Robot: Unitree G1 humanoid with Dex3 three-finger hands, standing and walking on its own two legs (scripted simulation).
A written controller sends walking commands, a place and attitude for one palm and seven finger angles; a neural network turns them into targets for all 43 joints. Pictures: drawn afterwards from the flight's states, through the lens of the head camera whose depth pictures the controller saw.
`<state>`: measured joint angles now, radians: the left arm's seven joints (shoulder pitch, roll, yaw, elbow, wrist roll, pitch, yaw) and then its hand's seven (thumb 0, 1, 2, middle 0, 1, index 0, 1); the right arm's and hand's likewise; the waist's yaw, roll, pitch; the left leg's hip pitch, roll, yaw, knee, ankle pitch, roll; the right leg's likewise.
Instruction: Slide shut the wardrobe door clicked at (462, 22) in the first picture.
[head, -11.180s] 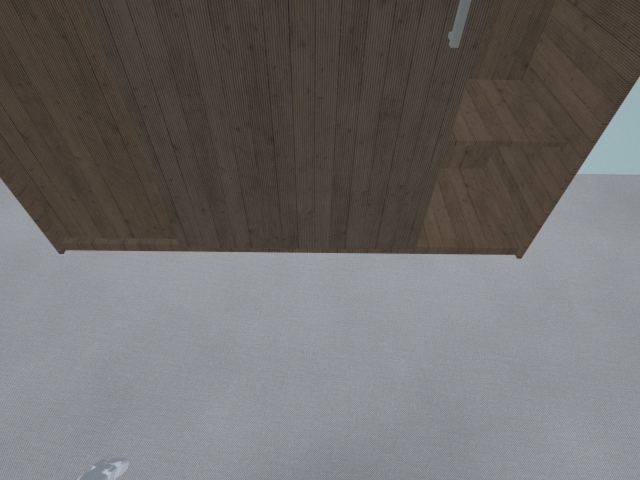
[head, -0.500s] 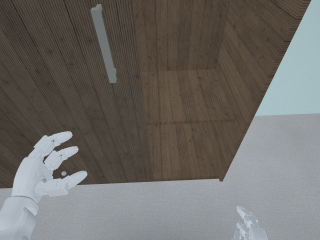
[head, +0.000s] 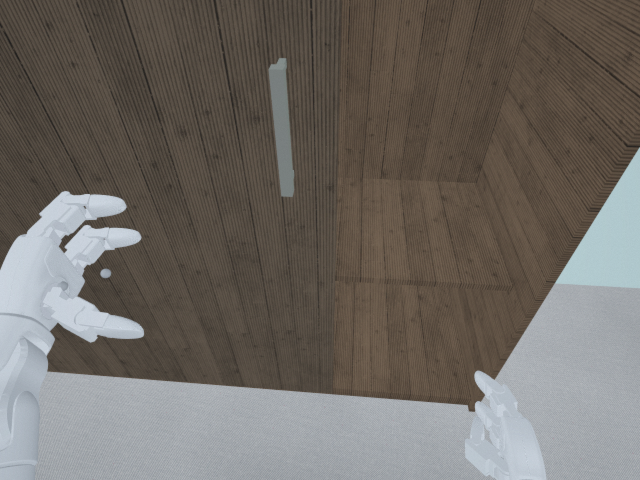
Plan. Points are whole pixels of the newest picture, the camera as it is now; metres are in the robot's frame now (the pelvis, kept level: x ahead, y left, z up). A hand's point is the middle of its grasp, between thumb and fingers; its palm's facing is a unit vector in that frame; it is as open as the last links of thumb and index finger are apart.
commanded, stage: raise the hand with hooked fingers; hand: left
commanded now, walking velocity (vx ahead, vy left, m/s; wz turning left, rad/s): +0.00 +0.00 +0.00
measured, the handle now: (284, 131) +0.54 +0.13 +0.20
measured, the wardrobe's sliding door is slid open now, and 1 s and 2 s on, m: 0.43 0.43 0.43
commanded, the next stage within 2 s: move the hooked fingers beside the handle in 0.78 s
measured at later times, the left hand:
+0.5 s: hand (110, 241) +0.28 +0.27 +0.20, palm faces +0.07 -0.99 -0.10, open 14.0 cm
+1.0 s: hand (105, 224) +0.29 +0.27 +0.22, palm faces +0.14 -0.99 -0.06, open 13.9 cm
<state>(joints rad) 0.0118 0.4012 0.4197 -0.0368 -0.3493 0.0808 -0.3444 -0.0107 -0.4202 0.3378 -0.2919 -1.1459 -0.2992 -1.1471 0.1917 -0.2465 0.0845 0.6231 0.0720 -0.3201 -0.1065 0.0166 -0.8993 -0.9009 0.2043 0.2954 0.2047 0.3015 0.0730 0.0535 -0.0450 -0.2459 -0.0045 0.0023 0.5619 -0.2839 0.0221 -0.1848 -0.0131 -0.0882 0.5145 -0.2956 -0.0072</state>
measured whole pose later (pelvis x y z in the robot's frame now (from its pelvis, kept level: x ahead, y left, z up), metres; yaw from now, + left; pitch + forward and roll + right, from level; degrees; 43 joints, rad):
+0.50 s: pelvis +0.00 -0.01 +0.01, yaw +0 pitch -2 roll -1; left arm -0.14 0.49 0.48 0.06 -0.33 0.31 -0.42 -0.02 -0.50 0.30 -0.29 -1.20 -0.30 -1.20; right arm 0.20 -0.29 0.09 0.63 0.10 -0.21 -0.10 0.02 -0.90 -0.90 0.21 0.30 0.21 0.30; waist 0.05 0.08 -0.02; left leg -0.21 0.00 0.01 0.48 -0.24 0.02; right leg -0.16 -0.01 -0.08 0.45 -0.26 -0.02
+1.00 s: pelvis +0.01 -0.02 +0.00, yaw +0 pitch -3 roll +0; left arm -0.18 0.48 0.51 0.11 -0.34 0.24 -0.39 -0.02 -0.50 0.30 -0.30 -1.20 -0.31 -1.20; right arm 0.19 -0.27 0.09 0.65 0.09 -0.23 -0.11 0.02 -0.90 -0.90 0.20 0.30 0.20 0.30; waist 0.06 0.07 -0.04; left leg -0.19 0.01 -0.01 0.50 -0.26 0.00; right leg -0.14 0.01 -0.09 0.47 -0.28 -0.03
